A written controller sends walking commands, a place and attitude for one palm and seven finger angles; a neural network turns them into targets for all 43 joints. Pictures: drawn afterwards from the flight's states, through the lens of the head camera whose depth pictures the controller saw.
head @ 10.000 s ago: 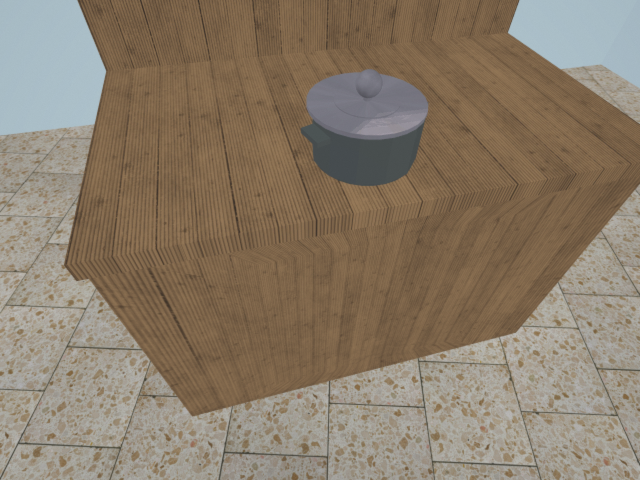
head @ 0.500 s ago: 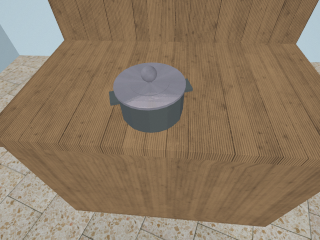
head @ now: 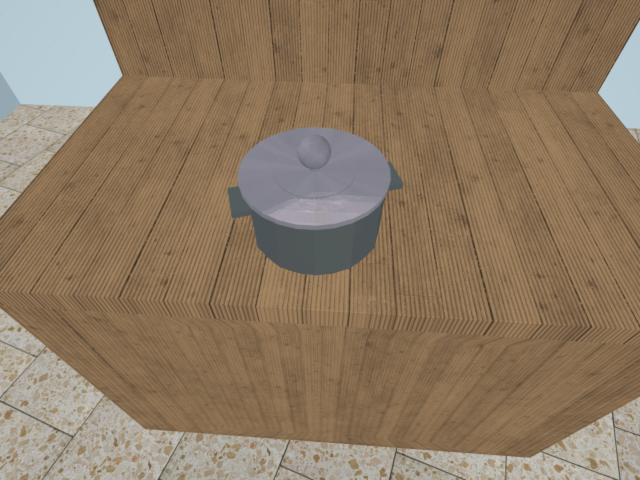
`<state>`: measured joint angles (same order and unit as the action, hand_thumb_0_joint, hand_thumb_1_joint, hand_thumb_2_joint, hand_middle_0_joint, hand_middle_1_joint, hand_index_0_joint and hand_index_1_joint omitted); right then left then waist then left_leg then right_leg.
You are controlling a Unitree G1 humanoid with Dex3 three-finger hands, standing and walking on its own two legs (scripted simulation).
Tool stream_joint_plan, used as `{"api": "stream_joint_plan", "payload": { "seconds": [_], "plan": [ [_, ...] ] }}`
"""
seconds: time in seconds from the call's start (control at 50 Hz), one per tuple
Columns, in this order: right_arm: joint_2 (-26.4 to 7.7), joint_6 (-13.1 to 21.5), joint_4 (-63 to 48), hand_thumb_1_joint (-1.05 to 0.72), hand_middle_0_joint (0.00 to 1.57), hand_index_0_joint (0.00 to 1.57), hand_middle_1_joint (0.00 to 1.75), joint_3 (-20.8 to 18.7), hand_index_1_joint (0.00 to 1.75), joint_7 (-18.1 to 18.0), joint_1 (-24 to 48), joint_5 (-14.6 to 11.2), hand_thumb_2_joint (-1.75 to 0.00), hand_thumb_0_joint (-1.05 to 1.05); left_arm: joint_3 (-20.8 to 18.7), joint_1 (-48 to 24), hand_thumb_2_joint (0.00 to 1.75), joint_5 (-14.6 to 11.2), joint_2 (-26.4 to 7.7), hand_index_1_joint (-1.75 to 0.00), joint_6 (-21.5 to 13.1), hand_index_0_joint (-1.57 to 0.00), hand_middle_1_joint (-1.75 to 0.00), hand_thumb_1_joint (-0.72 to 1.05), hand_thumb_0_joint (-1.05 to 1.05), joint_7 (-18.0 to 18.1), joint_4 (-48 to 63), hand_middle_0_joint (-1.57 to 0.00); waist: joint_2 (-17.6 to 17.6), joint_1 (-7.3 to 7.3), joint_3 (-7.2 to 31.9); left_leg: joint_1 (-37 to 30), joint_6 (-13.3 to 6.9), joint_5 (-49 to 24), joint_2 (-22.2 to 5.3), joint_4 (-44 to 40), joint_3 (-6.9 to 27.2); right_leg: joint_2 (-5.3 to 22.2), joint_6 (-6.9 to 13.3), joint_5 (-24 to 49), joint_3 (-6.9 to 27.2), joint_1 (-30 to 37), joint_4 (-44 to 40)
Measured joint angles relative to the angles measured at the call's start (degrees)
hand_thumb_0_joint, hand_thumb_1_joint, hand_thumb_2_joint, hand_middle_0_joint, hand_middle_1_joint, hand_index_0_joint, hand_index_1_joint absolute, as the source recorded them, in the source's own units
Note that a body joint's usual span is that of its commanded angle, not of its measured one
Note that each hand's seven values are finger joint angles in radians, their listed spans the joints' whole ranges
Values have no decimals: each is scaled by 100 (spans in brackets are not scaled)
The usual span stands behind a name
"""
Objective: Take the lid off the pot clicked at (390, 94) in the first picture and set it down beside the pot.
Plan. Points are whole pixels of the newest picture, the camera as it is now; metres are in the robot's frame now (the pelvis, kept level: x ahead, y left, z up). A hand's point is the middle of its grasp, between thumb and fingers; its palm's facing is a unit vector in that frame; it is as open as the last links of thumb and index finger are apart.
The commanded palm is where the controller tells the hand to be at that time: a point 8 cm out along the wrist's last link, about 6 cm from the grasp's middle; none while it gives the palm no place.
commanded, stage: look again from close up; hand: left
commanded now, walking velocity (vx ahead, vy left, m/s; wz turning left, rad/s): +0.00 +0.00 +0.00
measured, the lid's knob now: (314, 151) +0.48 +0.05 +0.17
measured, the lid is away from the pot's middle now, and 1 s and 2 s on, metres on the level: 0.00 0.00 0.00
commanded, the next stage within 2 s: shuffle to correct the standing spot in 0.64 s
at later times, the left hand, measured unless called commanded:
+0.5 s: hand out of the picture +0.02 +0.17 -0.18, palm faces +0.01 -0.98 -0.21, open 7.4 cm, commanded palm none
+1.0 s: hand out of the picture -0.03 +0.16 -0.18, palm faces +0.02 -0.98 -0.18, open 7.4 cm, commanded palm none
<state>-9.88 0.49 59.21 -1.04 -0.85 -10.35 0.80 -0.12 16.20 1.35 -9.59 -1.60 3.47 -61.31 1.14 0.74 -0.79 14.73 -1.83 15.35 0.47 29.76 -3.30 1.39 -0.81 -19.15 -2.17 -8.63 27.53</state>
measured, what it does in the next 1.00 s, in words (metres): stands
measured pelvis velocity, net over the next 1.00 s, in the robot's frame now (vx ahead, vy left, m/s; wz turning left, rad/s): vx -0.01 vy -0.01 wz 0.01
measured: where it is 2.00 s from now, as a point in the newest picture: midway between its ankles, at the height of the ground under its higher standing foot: outside the picture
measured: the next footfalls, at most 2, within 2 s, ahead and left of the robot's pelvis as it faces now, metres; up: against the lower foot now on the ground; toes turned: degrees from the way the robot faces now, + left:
none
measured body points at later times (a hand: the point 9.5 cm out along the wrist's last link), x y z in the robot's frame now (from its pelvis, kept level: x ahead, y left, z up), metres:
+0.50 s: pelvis -0.01 +0.00 +0.00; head +0.01 +0.00 +0.45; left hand +0.02 +0.23 -0.16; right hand +0.01 -0.23 -0.16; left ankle +0.00 +0.09 -0.74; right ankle -0.05 -0.13 -0.74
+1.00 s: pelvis -0.01 -0.01 +0.00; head +0.01 +0.01 +0.45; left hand -0.02 +0.22 -0.17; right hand +0.02 -0.24 -0.15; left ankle +0.00 +0.09 -0.74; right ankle -0.05 -0.13 -0.74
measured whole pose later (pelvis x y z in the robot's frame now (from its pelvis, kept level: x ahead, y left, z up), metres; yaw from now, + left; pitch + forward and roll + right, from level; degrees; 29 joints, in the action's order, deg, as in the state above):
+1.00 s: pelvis -0.01 -0.01 +0.00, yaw +1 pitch +0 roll +0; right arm -8.6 0.1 61.0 -0.8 -1.6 -13.1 0.6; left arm 0.6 18.6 0.7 -10.6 1.3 1.9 -59.6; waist -2.0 0.4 -3.1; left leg 15.1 -1.2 15.0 -0.6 30.4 -2.3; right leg 0.3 0.3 -19.0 -3.1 -8.8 28.2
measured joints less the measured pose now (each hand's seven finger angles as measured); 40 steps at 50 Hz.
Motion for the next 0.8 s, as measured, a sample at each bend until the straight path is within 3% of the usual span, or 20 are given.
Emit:
{"api": "stream_joint_plan", "payload": {
  "seconds": [0.12, 0.3, 0.8],
  "plan": [
    [-162, -39, -141, -92, 20, 20, 30, 20, 30, 9, -360, 3, -90, 0, 54, 26, 90, -54, 12, -30, 77, -20, -30, 91, 0, -26, 269, -20, 117, -90, -53, 146, -39, 240, -19, 424, 22, -8, 11, -221, -18, -109, 371],
    [-21, -74, -9, -92, 20, 20, 30, 118, 30, 6, -561, -14, -90, 1, 90, -39, 90, -81, -72, -30, 160, -20, -30, 91, 0, -57, 427, -20, -41, -144, -87, 52, -5, 204, -26, 372, 15, -14, 39, -223, -8, -58, 399],
    [74, 26, 181, -93, 20, 20, 30, 101, 30, -60, -353, -63, -90, 1, 118, 189, 90, -88, -65, -30, 181, -20, -30, 91, 0, -102, 170, -20, -267, -1, -230, -76, 27, -40, -47, -5, 59, -56, 58, 38, -52, 99, -24]
  ]
}}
